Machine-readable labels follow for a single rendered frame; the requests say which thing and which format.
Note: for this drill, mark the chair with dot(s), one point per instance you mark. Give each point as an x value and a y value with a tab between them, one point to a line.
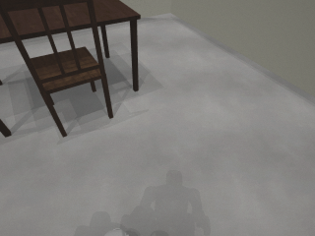
60	70

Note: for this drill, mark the table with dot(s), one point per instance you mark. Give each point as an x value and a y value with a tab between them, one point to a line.
28	24

